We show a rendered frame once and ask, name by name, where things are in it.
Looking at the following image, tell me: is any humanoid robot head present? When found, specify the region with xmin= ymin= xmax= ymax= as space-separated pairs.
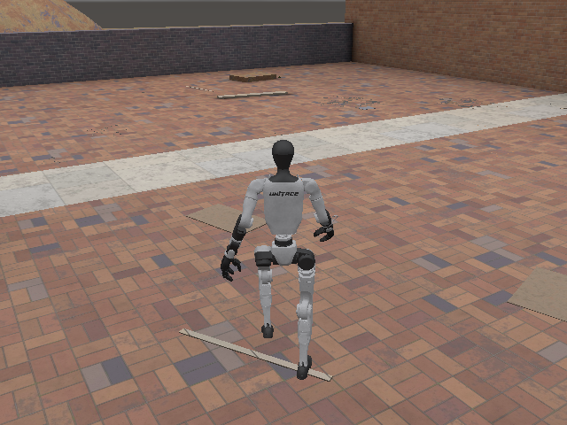
xmin=269 ymin=140 xmax=299 ymax=182

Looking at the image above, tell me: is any robot left forearm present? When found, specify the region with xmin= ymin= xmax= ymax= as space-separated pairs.
xmin=224 ymin=214 xmax=246 ymax=259

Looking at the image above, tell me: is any left robot hand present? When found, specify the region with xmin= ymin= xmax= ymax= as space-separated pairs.
xmin=221 ymin=255 xmax=241 ymax=282

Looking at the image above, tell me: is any right robot thigh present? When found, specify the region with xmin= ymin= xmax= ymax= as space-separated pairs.
xmin=296 ymin=248 xmax=315 ymax=320

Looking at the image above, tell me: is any right robot hand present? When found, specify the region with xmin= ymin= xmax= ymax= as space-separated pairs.
xmin=314 ymin=227 xmax=334 ymax=242

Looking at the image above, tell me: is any left robot upper arm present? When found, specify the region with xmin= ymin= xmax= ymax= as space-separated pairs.
xmin=238 ymin=178 xmax=265 ymax=228

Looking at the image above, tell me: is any robot right forearm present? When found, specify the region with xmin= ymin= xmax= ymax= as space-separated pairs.
xmin=320 ymin=209 xmax=333 ymax=232

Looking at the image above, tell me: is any right robot upper arm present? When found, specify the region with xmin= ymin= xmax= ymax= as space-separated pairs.
xmin=301 ymin=178 xmax=329 ymax=223

